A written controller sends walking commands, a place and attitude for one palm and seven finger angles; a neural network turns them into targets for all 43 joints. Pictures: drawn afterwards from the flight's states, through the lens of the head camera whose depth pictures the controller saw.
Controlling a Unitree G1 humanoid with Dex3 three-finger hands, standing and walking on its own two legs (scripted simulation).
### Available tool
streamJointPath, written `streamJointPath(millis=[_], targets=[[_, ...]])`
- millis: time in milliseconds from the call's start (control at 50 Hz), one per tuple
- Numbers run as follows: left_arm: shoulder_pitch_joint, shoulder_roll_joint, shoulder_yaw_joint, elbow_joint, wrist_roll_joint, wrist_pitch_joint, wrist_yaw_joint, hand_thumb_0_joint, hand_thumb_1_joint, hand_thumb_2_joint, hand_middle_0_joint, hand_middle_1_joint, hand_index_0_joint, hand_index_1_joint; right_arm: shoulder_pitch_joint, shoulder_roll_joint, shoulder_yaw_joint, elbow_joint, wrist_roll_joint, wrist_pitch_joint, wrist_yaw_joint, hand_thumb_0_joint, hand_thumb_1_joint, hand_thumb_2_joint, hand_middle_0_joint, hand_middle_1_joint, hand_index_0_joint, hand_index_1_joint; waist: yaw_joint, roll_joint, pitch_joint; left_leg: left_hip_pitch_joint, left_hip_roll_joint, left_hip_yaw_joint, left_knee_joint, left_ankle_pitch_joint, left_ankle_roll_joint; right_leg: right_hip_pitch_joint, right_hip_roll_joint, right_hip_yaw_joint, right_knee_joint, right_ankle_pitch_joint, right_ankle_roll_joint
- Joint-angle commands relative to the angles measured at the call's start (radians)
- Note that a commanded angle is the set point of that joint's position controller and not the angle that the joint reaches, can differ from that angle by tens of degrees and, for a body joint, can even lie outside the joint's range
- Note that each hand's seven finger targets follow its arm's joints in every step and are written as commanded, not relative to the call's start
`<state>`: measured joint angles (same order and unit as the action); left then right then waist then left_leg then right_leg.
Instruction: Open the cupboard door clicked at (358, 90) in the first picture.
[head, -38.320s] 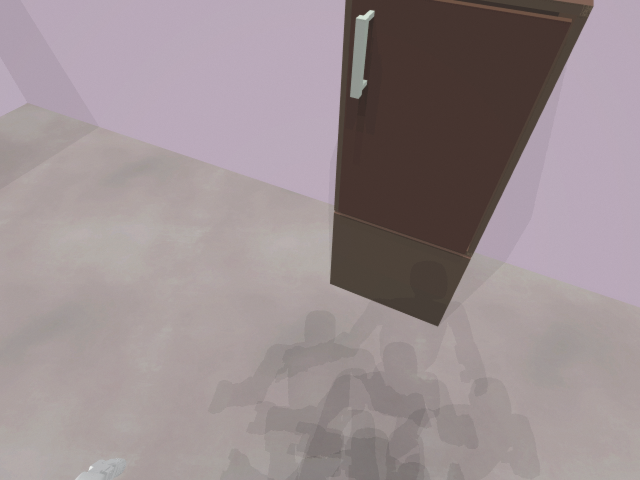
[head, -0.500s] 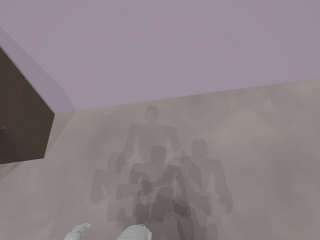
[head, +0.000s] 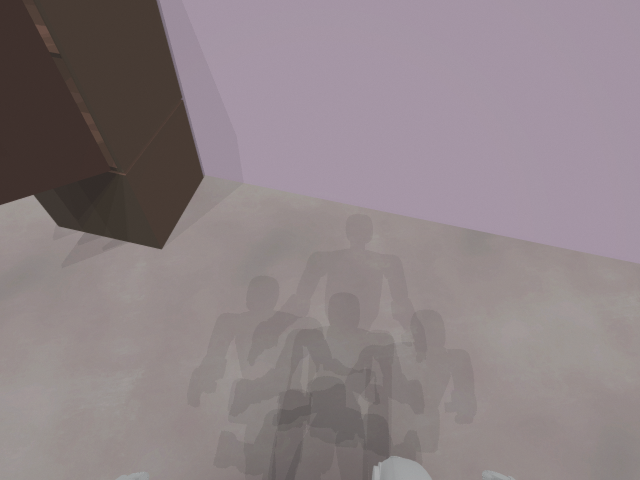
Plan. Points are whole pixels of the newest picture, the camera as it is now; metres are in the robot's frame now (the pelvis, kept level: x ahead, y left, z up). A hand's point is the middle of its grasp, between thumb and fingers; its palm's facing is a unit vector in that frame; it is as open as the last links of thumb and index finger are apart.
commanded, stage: turn to face it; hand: left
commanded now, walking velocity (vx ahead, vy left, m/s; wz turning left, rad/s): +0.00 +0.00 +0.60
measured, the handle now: out of the picture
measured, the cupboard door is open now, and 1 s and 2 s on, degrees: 43 43 43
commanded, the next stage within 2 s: take the last steps up to it in 0.96 s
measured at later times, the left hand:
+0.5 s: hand out of the picture +0.01 +0.16 -0.16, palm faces +0.35 -0.90 -0.24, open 7.3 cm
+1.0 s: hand out of the picture -0.01 +0.18 -0.16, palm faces +0.51 -0.83 -0.24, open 7.4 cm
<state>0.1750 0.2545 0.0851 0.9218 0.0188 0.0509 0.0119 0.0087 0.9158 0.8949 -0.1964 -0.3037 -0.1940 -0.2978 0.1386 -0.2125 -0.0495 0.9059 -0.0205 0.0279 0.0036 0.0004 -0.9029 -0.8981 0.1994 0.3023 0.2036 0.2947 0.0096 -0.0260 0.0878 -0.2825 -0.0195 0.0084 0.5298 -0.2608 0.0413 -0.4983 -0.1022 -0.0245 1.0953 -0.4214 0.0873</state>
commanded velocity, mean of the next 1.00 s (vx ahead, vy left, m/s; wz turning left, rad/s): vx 0.00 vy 0.00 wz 0.42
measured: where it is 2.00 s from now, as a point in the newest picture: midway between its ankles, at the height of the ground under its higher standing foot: outside the picture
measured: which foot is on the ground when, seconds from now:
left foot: down 0.00-0.22, up 0.24-0.58, down 0.60-1.00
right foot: up 0.00-0.20, down 0.22-0.60, up 0.62-1.00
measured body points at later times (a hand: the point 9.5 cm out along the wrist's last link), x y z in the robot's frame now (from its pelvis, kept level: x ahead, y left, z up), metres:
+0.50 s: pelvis +0.01 -0.04 +0.00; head +0.06 -0.03 +0.45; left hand -0.01 +0.21 -0.14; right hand +0.16 -0.26 -0.15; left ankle -0.04 +0.08 -0.69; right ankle +0.02 -0.15 -0.74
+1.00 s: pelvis +0.02 -0.02 +0.00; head +0.05 -0.01 +0.45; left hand -0.04 +0.23 -0.14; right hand +0.18 -0.19 -0.16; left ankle -0.04 +0.08 -0.74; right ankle +0.06 -0.13 -0.73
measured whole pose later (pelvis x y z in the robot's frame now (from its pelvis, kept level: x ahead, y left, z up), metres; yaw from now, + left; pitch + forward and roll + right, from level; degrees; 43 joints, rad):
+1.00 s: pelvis +0.02 -0.02 +0.00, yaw +29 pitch +1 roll +1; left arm 0.18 0.19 0.05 0.96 0.01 0.02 0.01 0.01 0.91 0.90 -0.20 -0.30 -0.19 -0.30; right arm 0.19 -0.18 -0.04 0.98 -0.02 0.04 -0.01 0.00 -0.90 -0.90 0.20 0.30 0.21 0.30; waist 0.00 0.01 0.06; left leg -0.26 -0.02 0.00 0.52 -0.27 0.02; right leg -0.28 -0.05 -0.06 0.63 -0.32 0.05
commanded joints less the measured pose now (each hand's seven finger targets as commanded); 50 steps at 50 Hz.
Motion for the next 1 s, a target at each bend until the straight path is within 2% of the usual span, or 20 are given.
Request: streamJointPath(millis=[0, 80, 140, 160, 180, 200, 240, 300, 440, 520, 540, 560, 580, 620, 680, 720, 880, 940, 960, 980], targets=[[-0.015, 0.052, 0.005, -0.1, 0.0, -0.022, -0.003, 0.0, 0.9, 0.9, -0.2, -0.3, -0.2, -0.3, 0.042, -0.21, -0.061, -0.046, -0.007, -0.015, -0.013, 0.0, -0.9, -0.9, 0.2, 0.3, 0.2, 0.3, -0.028, 0.152, -0.111, 0.097, 0.238, -0.264, -0.191, 0.316, 0.122, -0.007, 0.02, 0.013, -0.111, 0.019, 0.006], [-0.021, 0.045, 0.002, -0.118, -0.006, -0.031, 0.0, 0.0, 0.9, 0.9, -0.2, -0.3, -0.2, -0.3, 0.034, -0.212, -0.07, -0.052, -0.01, -0.005, -0.011, 0.0, -0.9, -0.9, 0.2, 0.3, 0.2, 0.3, -0.029, 0.19, -0.125, 0.057, 0.217, -0.328, -0.15, 0.33, 0.118, 0.117, 0.071, -0.007, -0.318, -0.003, -0.008], [0.061, 0.055, 0.01, -0.103, -0.011, -0.046, 0.007, 0.0, 0.9, 0.9, -0.2, -0.3, -0.2, -0.3, -0.003, -0.199, -0.074, -0.065, -0.002, 0.002, -0.01, 0.0, -0.9, -0.9, 0.2, 0.3, 0.2, 0.3, 0.014, 0.183, -0.142, -0.054, 0.171, -0.347, -0.079, 0.285, 0.077, 0.324, 0.09, -0.019, -0.565, 0.146, -0.024], [0.097, 0.095, 0.018, -0.096, -0.006, -0.056, 0.013, 0.0, 0.9, 0.9, -0.2, -0.3, -0.2, -0.3, -0.006, -0.17, -0.072, -0.071, 0.005, 0.002, -0.005, 0.0, -0.9, -0.9, 0.2, 0.3, 0.2, 0.3, 0.035, 0.1, -0.152, -0.153, 0.122, -0.319, -0.01, 0.185, 0.032, 0.457, 0.031, 0.036, -0.7, 0.2, -0.041], [0.129, 0.176, 0.037, -0.093, 0.01, -0.065, 0.023, 0.0, 0.9, 0.9, -0.2, -0.3, -0.2, -0.3, 0.014, -0.106, -0.064, -0.085, 0.014, 0.0, 0.001, 0.0, -0.9, -0.9, 0.2, 0.3, 0.2, 0.3, 0.047, -0.164, -0.166, -0.337, -0.013, -0.162, 0.207, -0.115, -0.043, 0.584, -0.223, 0.285, -0.807, 0.208, -0.124], [0.11, 0.209, 0.027, -0.103, 0.011, -0.061, 0.021, 0.0, 0.9, 0.9, -0.2, -0.3, -0.2, -0.3, 0.009, -0.108, -0.066, -0.094, 0.007, 0.0, 0.004, 0.0, -0.9, -0.9, 0.2, 0.3, 0.2, 0.3, 0.043, -0.236, -0.148, -0.343, -0.063, -0.061, 0.472, -0.361, -0.075, 0.472, -0.404, 0.382, -0.827, 0.306, -0.231], [0.027, 0.139, 0.012, -0.113, 0.002, -0.065, 0.026, 0.0, 0.9, 0.9, -0.2, -0.3, -0.2, -0.3, 0.001, -0.128, -0.071, -0.061, 0.001, 0.021, 0.009, 0.0, -0.9, -0.9, 0.2, 0.3, 0.2, 0.3, -0.002, -0.229, -0.075, -0.335, 0.014, -0.09, 0.713, -0.262, -0.082, 0.334, -0.318, 0.283, -0.815, 0.33, -0.235], [-0.025, 0.086, 0.0, -0.126, 0.003, -0.069, 0.026, 0.0, 0.9, 0.9, -0.2, -0.3, -0.2, -0.3, 0.018, -0.085, -0.056, -0.032, 0.003, 0.031, 0.026, 0.0, -0.9, -0.9, 0.2, 0.3, 0.2, 0.3, -0.038, -0.159, -0.075, -0.302, 0.045, -0.031, 0.694, -0.146, -0.106, 0.341, -0.224, 0.031, -0.757, 0.508, -0.182], [0.115, 0.144, 0.021, -0.068, 0.012, -0.068, 0.02, 0.0, 0.9, 0.9, -0.2, -0.3, -0.2, -0.3, -0.087, -0.049, -0.032, -0.047, 0.011, 0.021, 0.03, 0.0, -0.9, -0.9, 0.2, 0.3, 0.2, 0.3, 0.034, -0.182, -0.101, -0.189, 0.03, 0.08, 0.308, -0.213, -0.099, 0.45, -0.265, -0.059, -0.674, 0.724, -0.186], [0.113, 0.159, 0.029, -0.052, 0.006, -0.065, 0.013, 0.0, 0.9, 0.9, -0.2, -0.3, -0.2, -0.3, -0.017, -0.068, -0.031, -0.033, 0.01, 0.003, 0.023, 0.0, -0.9, -0.9, 0.2, 0.3, 0.2, 0.3, -0.005, -0.178, -0.145, 0.003, 0.001, 0.118, 0.022, -0.062, -0.072, 0.409, -0.251, -0.117, -0.549, 0.719, -0.135], [0.093, 0.151, 0.028, -0.058, -0.003, -0.062, 0.009, 0.0, 0.9, 0.9, -0.2, -0.3, -0.2, -0.3, 0.043, -0.107, -0.041, -0.018, 0.006, -0.006, 0.022, 0.0, -0.9, -0.9, 0.2, 0.3, 0.2, 0.3, -0.046, -0.106, -0.181, 0.153, 0.03, 0.096, -0.105, 0.085, -0.054, 0.321, -0.231, -0.155, -0.437, 0.647, -0.092], [0.103, 0.094, 0.018, -0.081, -0.009, -0.058, 0.003, 0.0, 0.9, 0.9, -0.2, -0.3, -0.2, -0.3, 0.085, -0.206, -0.065, -0.017, -0.003, -0.014, 0.018, 0.0, -0.9, -0.9, 0.2, 0.3, 0.2, 0.3, -0.067, 0.158, -0.241, 0.344, 0.243, -0.172, -0.13, 0.352, 0.034, 0.093, -0.12, -0.196, -0.24, 0.279, -0.028], [0.044, 0.035, -0.009, -0.122, -0.008, -0.051, 0.003, 0.0, 0.9, 0.9, -0.2, -0.3, -0.2, -0.3, 0.162, -0.287, -0.084, -0.004, -0.003, -0.008, 0.006, 0.0, -0.9, -0.9, 0.2, 0.3, 0.2, 0.3, -0.114, 0.343, -0.244, 0.364, 0.449, -0.386, -0.141, 0.734, 0.186, -0.065, -0.034, -0.13, -0.062, -0.266, -0.001], [-0.022, 0.04, -0.005, -0.098, -0.003, -0.029, 0.016, 0.0, 0.9, 0.9, -0.2, -0.3, -0.2, -0.3, 0.141, -0.253, -0.072, 0.005, -0.003, -0.01, -0.021, 0.0, -0.9, -0.9, 0.2, 0.3, 0.2, 0.3, -0.095, 0.26, -0.204, 0.267, 0.387, -0.308, -0.142, 0.619, 0.177, -0.091, -0.034, 0.007, 0.055, -0.173, -0.015], [0.042, 0.041, 0.0, -0.032, 0.0, -0.024, -0.003, 0.0, 0.9, 0.9, -0.2, -0.3, -0.2, -0.3, 0.027, -0.179, -0.042, -0.02, -0.004, -0.022, -0.03, 0.0, -0.9, -0.9, 0.2, 0.3, 0.2, 0.3, -0.025, 0.168, -0.13, 0.164, 0.284, -0.167, -0.172, 0.538, 0.129, -0.047, -0.021, 0.016, 0.057, -0.014, -0.011], [0.067, 0.034, -0.003, -0.016, -0.001, -0.022, -0.004, 0.0, 0.9, 0.9, -0.2, -0.3, -0.2, -0.3, 0.036, -0.169, -0.035, -0.013, -0.002, -0.028, -0.03, 0.0, -0.9, -0.9, 0.2, 0.3, 0.2, 0.3, -0.015, 0.148, -0.132, 0.171, 0.265, -0.135, -0.174, 0.563, 0.122, -0.021, -0.009, 0.005, 0.006, 0.013, -0.007], [0.04, 0.007, -0.015, -0.023, -0.005, -0.027, 0.0, 0.0, 0.9, 0.9, -0.2, -0.3, -0.2, -0.3, 0.046, -0.16, -0.037, 0.012, -0.009, -0.015, -0.025, 0.0, -0.9, -0.9, 0.2, 0.3, 0.2, 0.3, -0.024, 0.189, -0.098, 0.097, 0.255, -0.202, -0.181, 0.393, 0.126, 0.137, 0.048, -0.035, -0.309, -0.015, -0.022], [0.103, 0.008, -0.014, -0.001, -0.009, -0.044, 0.006, 0.0, 0.9, 0.9, -0.2, -0.3, -0.2, -0.3, 0.035, -0.148, -0.035, 0.019, -0.001, -0.014, -0.025, 0.0, -0.9, -0.9, 0.2, 0.3, 0.2, 0.3, 0.009, 0.162, -0.134, 0.058, 0.221, -0.214, -0.11, 0.376, 0.092, 0.293, 0.066, -0.046, -0.555, 0.14, -0.033], [0.14, 0.032, -0.01, 0.013, -0.007, -0.056, 0.01, 0.0, 0.9, 0.9, -0.2, -0.3, -0.2, -0.3, 0.026, -0.131, -0.034, 0.023, 0.006, -0.016, -0.021, 0.0, -0.9, -0.9, 0.2, 0.3, 0.2, 0.3, 0.028, 0.098, -0.147, 0.015, 0.181, -0.191, -0.062, 0.292, 0.05, 0.388, 0.04, -0.027, -0.686, 0.252, -0.039], [0.152, 0.084, -0.001, 0.02, 0.003, -0.068, 0.018, 0.0, 0.9, 0.9, -0.2, -0.3, -0.2, -0.3, 0.051, -0.08, -0.029, 0.02, 0.014, -0.017, -0.016, 0.0, -0.9, -0.9, 0.2, 0.3, 0.2, 0.3, 0.024, -0.063, -0.159, -0.112, 0.088, -0.101, 0.058, 0.092, -0.011, 0.504, -0.118, 0.13, -0.755, 0.334, -0.088]])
